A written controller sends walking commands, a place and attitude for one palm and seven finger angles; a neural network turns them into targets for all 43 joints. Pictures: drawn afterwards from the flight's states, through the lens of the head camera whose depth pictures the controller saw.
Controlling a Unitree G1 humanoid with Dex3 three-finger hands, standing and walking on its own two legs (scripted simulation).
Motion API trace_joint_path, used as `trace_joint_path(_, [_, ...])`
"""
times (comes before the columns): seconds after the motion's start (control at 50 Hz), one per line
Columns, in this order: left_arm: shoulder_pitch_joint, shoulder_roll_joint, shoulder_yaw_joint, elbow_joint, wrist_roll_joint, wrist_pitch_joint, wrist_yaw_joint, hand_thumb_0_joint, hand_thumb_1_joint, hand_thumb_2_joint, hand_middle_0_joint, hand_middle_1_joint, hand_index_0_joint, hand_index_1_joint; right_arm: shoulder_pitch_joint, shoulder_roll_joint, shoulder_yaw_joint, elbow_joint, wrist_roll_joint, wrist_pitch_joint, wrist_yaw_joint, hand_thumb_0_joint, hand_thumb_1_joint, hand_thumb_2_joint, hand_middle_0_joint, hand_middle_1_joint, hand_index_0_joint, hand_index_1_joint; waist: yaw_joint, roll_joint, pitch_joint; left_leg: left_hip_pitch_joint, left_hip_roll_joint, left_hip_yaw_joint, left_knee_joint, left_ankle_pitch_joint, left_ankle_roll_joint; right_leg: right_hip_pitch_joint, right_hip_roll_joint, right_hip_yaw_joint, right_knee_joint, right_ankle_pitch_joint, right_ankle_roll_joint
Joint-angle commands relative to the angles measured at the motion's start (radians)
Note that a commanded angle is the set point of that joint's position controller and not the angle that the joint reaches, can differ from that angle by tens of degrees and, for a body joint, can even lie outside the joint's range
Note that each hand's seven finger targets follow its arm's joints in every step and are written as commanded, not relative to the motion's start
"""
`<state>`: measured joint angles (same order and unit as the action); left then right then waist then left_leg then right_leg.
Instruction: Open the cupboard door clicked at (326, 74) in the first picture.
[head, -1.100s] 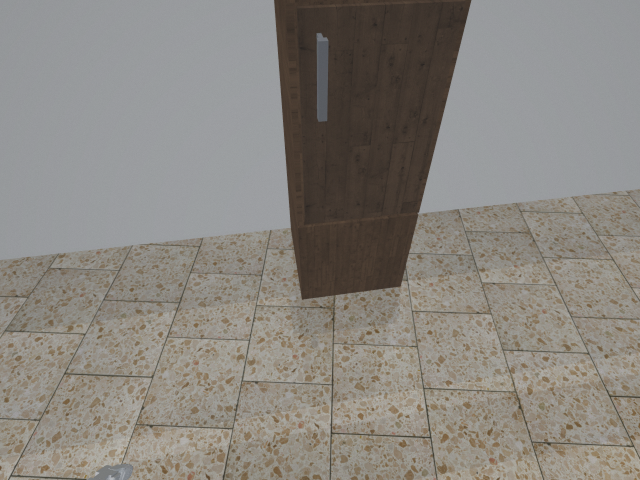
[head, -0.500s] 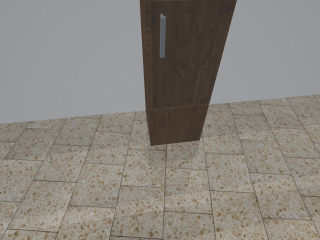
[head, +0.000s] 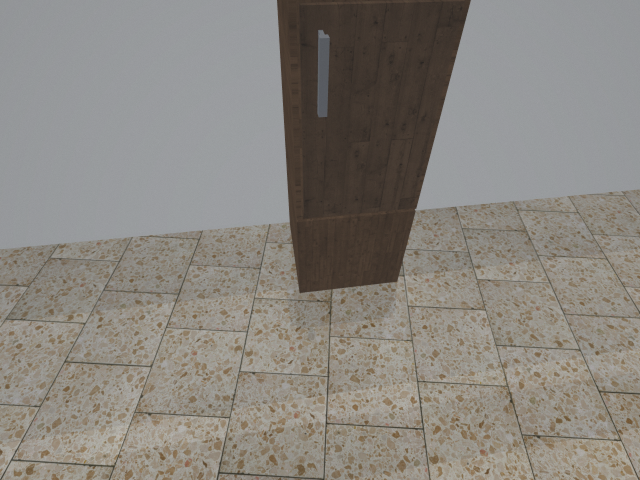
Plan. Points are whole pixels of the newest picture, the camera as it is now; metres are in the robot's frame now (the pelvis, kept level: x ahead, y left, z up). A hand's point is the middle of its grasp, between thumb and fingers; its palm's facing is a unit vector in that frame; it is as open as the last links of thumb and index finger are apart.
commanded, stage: look at it before walking up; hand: left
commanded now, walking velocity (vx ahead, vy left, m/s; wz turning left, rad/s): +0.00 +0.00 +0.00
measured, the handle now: (321, 74) +0.90 +0.05 +0.11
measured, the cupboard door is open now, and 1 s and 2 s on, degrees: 0 0 0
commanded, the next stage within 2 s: walk to a spot facing it in 0.34 s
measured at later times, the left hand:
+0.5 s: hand out of the picture +0.07 +0.24 -0.16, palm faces -0.02 -0.95 -0.31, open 7.4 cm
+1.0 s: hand out of the picture +0.04 +0.16 -0.17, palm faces -0.15 -0.95 -0.26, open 7.4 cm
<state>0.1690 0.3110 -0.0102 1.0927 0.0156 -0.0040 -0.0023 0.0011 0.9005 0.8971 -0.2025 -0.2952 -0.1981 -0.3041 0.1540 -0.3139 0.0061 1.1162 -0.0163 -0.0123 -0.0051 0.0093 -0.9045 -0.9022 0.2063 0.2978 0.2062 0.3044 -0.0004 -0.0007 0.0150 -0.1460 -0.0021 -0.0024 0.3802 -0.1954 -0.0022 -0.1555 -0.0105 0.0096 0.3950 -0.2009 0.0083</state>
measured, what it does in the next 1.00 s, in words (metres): lifts its left foot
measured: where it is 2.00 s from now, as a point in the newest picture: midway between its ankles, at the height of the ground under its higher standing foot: outside the picture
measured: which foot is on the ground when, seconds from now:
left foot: down 0.00-0.84, up 0.86-1.00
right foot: down 0.00-1.00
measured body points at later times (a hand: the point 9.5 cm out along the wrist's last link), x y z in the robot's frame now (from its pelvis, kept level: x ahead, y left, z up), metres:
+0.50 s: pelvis +0.01 +0.00 +0.00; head +0.00 +0.00 +0.45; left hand +0.07 +0.29 -0.14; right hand +0.08 -0.29 -0.14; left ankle +0.01 +0.12 -0.74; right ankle +0.01 -0.12 -0.74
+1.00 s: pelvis -0.02 -0.03 -0.01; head +0.00 -0.07 +0.44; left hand +0.05 +0.21 -0.15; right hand +0.00 -0.30 -0.17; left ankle -0.01 +0.12 -0.67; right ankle -0.01 -0.11 -0.74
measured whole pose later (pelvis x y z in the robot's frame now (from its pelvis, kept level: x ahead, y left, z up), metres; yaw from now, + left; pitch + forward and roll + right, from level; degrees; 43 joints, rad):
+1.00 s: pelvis -0.02 -0.03 -0.01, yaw -14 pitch -1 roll +2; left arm 0.29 0.18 0.05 0.96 0.02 0.04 0.00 0.00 0.90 0.90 -0.20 -0.30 -0.20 -0.30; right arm 0.16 -0.24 -0.06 0.98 -0.02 0.06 -0.02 0.01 -0.91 -0.90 0.20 0.30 0.20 0.30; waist 0.04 0.03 0.08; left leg -0.47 0.04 0.01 1.11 -0.37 -0.04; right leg -0.30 0.06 0.04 0.55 -0.24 -0.07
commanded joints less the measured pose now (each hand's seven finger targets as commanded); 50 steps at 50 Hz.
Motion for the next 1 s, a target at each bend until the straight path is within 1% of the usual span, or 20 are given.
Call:
trace_joint_path(0.0, [-0.032,0.193,0.041,-0.062,-0.002,-0.02,0.017,0.0,0.9,0.9,-0.2,-0.3,-0.2,-0.3,-0.045,-0.19,-0.039,-0.059,0.005,-0.021,-0.01,0.0,-0.9,-0.9,0.2,0.3,0.2,0.3,0.004,-0.006,-0.011,-0.008,0.11,-0.1,-0.078,0.071,0.026,-0.019,-0.102,0.097,-0.085,0.044,-0.032])
trace_joint_path(0.32, [-0.025,0.195,0.041,-0.058,-0.004,-0.024,0.017,0.0,0.9,0.9,-0.2,-0.3,-0.2,-0.3,-0.044,-0.19,-0.036,-0.055,0.007,-0.022,-0.012,0.0,-0.9,-0.9,0.2,0.3,0.2,0.3,0.004,-0.007,-0.043,0.018,0.115,-0.096,-0.074,0.133,0.025,0.017,-0.106,0.095,-0.082,0.125,-0.033])
trace_joint_path(0.44, [-0.03,0.198,0.042,-0.057,-0.004,-0.022,0.017,0.0,0.9,0.9,-0.2,-0.3,-0.2,-0.3,-0.05,-0.195,-0.037,-0.054,0.006,-0.021,-0.014,0.0,-0.9,-0.9,0.2,0.3,0.2,0.3,0.003,0.002,-0.02,0.026,0.118,-0.086,-0.079,0.125,0.021,0.001,-0.102,0.102,-0.087,0.129,-0.034])
trace_joint_path(0.46, [-0.033,0.191,0.045,-0.063,-0.003,-0.016,0.016,0.0,0.9,0.9,-0.2,-0.3,-0.2,-0.3,-0.041,-0.188,-0.038,-0.055,0.005,-0.02,-0.016,0.0,-0.9,-0.9,0.2,0.3,0.2,0.3,0.002,0.007,-0.017,0.029,0.122,-0.078,-0.067,0.134,0.02,-0.009,-0.098,0.106,-0.075,0.151,-0.036])
trace_joint_path(0.5, [0.007,0.117,0.037,-0.059,-0.004,0.004,0.02,0.0,0.9,0.9,-0.2,-0.3,-0.2,-0.3,0.004,-0.103,-0.028,-0.054,0.004,-0.008,-0.021,0.0,-0.9,-0.9,0.2,0.3,0.2,0.3,-0.001,0.001,-0.028,0.037,0.126,-0.041,-0.021,0.159,0.008,-0.032,-0.098,0.116,-0.031,0.221,-0.03])
trace_joint_path(0.54, [0.021,0.111,0.043,-0.076,-0.003,0.02,0.018,0.0,0.9,0.9,-0.2,-0.3,-0.2,-0.3,0.028,-0.099,-0.034,-0.069,0.005,0.004,-0.027,0.0,-0.9,-0.9,0.2,0.3,0.2,0.3,-0.003,0.001,-0.014,0.032,0.136,-0.021,0.004,0.142,0.007,-0.072,-0.085,0.125,0.012,0.235,-0.03])
trace_joint_path(0.66, [0.043,0.092,0.068,-0.144,0.004,0.044,0.001,0.0,0.9,0.9,-0.2,-0.3,-0.2,-0.3,0.007,-0.137,-0.074,-0.147,0.001,0.02,-0.034,0.0,-0.9,-0.9,0.2,0.3,0.2,0.3,0.007,0.078,0.004,-0.012,0.231,-0.053,-0.002,0.045,0.058,-0.193,-0.012,0.096,0.202,0.123,-0.019])
trace_joint_path(0.68, [0.048,0.083,0.07,-0.154,0.004,0.047,-0.001,0.0,0.9,0.9,-0.2,-0.3,-0.2,-0.3,0.005,-0.143,-0.079,-0.158,0.001,0.019,-0.033,0.0,-0.9,-0.9,0.2,0.3,0.2,0.3,0.008,0.116,0.006,-0.034,0.265,-0.072,-0.018,0.049,0.081,-0.2,0.003,0.078,0.274,0.053,-0.016])
trace_joint_path(0.7, [0.059,0.066,0.074,-0.162,0.004,0.053,-0.004,0.0,0.9,0.9,-0.2,-0.3,-0.2,-0.3,-0.005,-0.142,-0.084,-0.166,0.0,0.017,-0.032,0.0,-0.9,-0.9,0.2,0.3,0.2,0.3,0.016,0.16,0.013,-0.05,0.312,-0.091,-0.045,0.073,0.115,-0.218,0.018,0.043,0.369,-0.112,-0.007])
trace_joint_path(0.74, [0.085,0.044,0.084,-0.175,0.003,0.058,-0.009,0.0,0.9,0.9,-0.2,-0.3,-0.2,-0.3,-0.036,-0.132,-0.091,-0.19,-0.002,0.014,-0.031,0.0,-0.9,-0.9,0.2,0.3,0.2,0.3,0.032,0.197,0.01,-0.095,0.367,-0.078,-0.036,0.148,0.159,-0.188,-0.012,0.015,0.46,-0.262,0.0])
trace_joint_path(0.76, [0.115,0.039,0.088,-0.176,0.003,0.056,-0.011,0.0,0.9,0.9,-0.2,-0.3,-0.2,-0.3,-0.058,-0.126,-0.093,-0.203,-0.004,0.014,-0.031,0.0,-0.9,-0.9,0.2,0.3,0.2,0.3,0.05,0.184,0.009,-0.119,0.364,-0.048,0.012,0.164,0.148,-0.149,-0.029,0.02,0.416,-0.252,-0.005])
trace_joint_path(0.78, [0.164,0.04,0.092,-0.167,0.006,0.051,-0.014,0.0,0.9,0.9,-0.2,-0.3,-0.2,-0.3,-0.081,-0.126,-0.097,-0.215,-0.005,0.017,-0.03,0.0,-0.9,-0.9,0.2,0.3,0.2,0.3,0.078,0.131,-0.003,-0.151,0.333,0.003,0.109,0.138,0.111,-0.087,-0.03,0.019,0.314,-0.172,-0.009])
trace_joint_path(0.8, [0.218,0.061,0.101,-0.157,0.013,0.041,-0.012,0.0,0.9,0.9,-0.2,-0.3,-0.2,-0.3,-0.086,-0.106,-0.096,-0.221,-0.002,0.025,-0.028,0.0,-0.9,-0.9,0.2,0.3,0.2,0.3,0.105,-0.012,-0.001,-0.221,0.245,0.083,0.305,0.026,0.04,-0.019,-0.057,0.086,0.123,0.019,-0.02])
trace_joint_path(0.82, [0.22,0.176,0.122,-0.169,0.028,0.022,0.005,0.0,0.9,0.9,-0.2,-0.3,-0.2,-0.3,-0.032,-0.009,-0.082,-0.246,0.004,0.032,-0.023,0.0,-0.9,-0.9,0.2,0.3,0.2,0.3,0.079,-0.398,-0.003,-0.43,0.051,0.165,0.605,-0.342,-0.049,0.031,-0.297,0.503,-0.083,0.22,-0.082])
trace_joint_path(0.84, [0.241,0.181,0.119,-0.175,0.009,0.027,0.017,0.0,0.9,0.9,-0.2,-0.3,-0.2,-0.3,-0.068,-0.028,-0.083,-0.263,0.002,0.038,-0.026,0.0,-0.9,-0.9,0.2,0.3,0.2,0.3,0.093,-0.318,0.006,-0.417,0.028,0.012,0.72,-0.392,-0.039,-0.051,-0.336,0.568,-0.135,0.305,-0.131])
trace_joint_path(0.86, [0.184,0.153,0.12,-0.188,0.006,0.027,0.023,0.0,0.9,0.9,-0.2,-0.3,-0.2,-0.3,-0.036,-0.039,-0.089,-0.249,0.005,0.044,-0.025,0.0,-0.9,-0.9,0.2,0.3,0.2,0.3,0.05,-0.263,0.003,-0.406,0.054,-0.042,0.76,-0.308,-0.028,-0.07,-0.291,0.509,-0.153,0.148,-0.134])
trace_joint_path(0.88, [0.137,0.126,0.119,-0.203,0.004,0.027,0.024,0.0,0.9,0.9,-0.2,-0.3,-0.2,-0.3,-0.052,-0.039,-0.093,-0.239,0.005,0.043,-0.022,0.0,-0.9,-0.9,0.2,0.3,0.2,0.3,0.043,-0.202,0.037,-0.415,0.067,-0.036,0.782,-0.254,-0.029,-0.107,-0.253,0.497,-0.142,0.1,-0.118])
trace_joint_path(0.9, [0.1,0.105,0.113,-0.214,0.002,0.024,0.021,0.0,0.9,0.9,-0.2,-0.3,-0.2,-0.3,-0.037,-0.039,-0.094,-0.226,0.003,0.042,-0.019,0.0,-0.9,-0.9,0.2,0.3,0.2,0.3,0.024,-0.147,0.034,-0.411,0.075,-0.043,0.797,-0.186,-0.034,-0.1,-0.213,0.434,-0.121,0.097,-0.117])
trace_joint_path(0.94, [0.109,0.079,0.109,-0.219,-0.003,0.014,0.017,0.0,0.9,0.9,-0.2,-0.3,-0.2,-0.3,-0.017,-0.026,-0.092,-0.216,-0.001,0.039,-0.018,0.0,-0.9,-0.9,0.2,0.3,0.2,0.3,0.017,-0.102,-0.016,-0.403,0.071,-0.037,0.775,-0.127,-0.049,-0.047,-0.176,0.378,-0.102,0.149,-0.121])
trace_joint_path(0.98, [0.134,0.074,0.112,-0.217,-0.002,0.011,0.019,0.0,0.9,0.9,-0.2,-0.3,-0.2,-0.3,-0.014,-0.019,-0.093,-0.215,-0.001,0.04,-0.02,0.0,-0.9,-0.9,0.2,0.3,0.2,0.3,0.025,-0.096,-0.051,-0.407,0.066,-0.036,0.751,-0.116,-0.06,0.001,-0.165,0.372,-0.093,0.165,-0.121])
